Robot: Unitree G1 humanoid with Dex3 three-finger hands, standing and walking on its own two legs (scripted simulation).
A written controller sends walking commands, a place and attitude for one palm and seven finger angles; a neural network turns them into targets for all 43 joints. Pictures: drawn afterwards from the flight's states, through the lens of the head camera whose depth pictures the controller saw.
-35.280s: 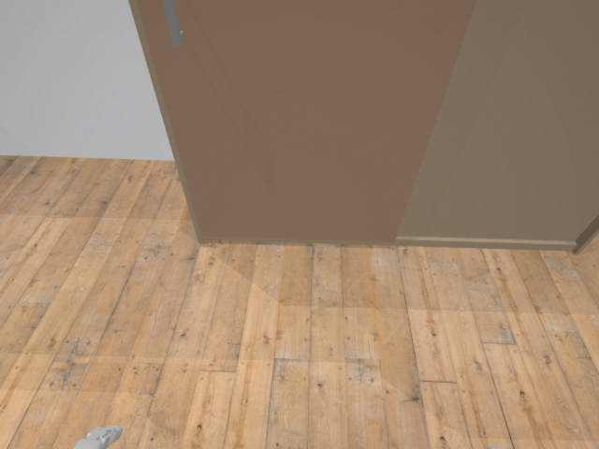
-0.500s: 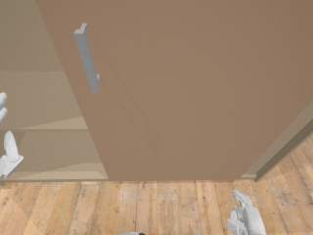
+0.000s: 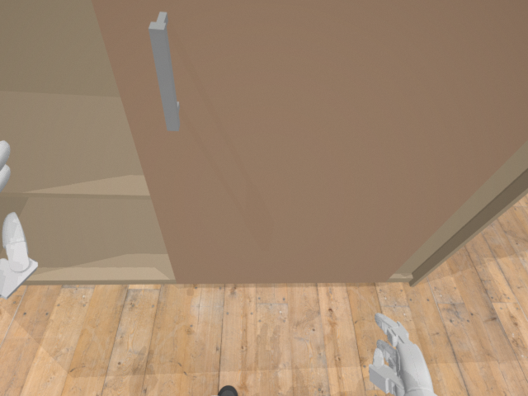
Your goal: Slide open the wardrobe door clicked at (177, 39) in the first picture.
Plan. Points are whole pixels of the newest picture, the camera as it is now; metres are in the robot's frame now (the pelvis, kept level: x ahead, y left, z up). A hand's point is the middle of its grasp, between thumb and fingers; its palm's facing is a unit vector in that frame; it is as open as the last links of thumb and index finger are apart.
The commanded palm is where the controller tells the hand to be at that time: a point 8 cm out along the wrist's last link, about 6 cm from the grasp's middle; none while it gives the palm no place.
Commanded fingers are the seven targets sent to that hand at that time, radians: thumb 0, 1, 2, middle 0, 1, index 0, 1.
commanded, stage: step back with the hand held close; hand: left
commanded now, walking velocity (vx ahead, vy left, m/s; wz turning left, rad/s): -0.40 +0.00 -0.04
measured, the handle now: (168, 76) +0.53 +0.22 +0.18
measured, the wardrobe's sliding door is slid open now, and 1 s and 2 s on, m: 0.68 0.68 0.68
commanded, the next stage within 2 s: stop stepping back and stand still in 0.06 s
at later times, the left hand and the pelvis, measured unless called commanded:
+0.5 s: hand out of the picture +0.15 +0.28 +0.14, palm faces +0.42 -0.84 -0.34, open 7.4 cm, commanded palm +0.07 +0.31 +0.17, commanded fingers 0.00 0.90 0.90 -0.20 -0.30 -0.20 -0.30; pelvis -0.08 +0.01 +0.00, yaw -1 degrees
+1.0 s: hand (25, 353) +0.14 +0.26 +0.11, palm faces +0.36 -0.85 -0.39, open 7.4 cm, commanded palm none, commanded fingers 0.00 0.90 0.90 -0.20 -0.30 -0.20 -0.30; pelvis -0.09 +0.01 +0.00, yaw +0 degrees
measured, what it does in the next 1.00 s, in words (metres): steps on the spot: right foot, then left foot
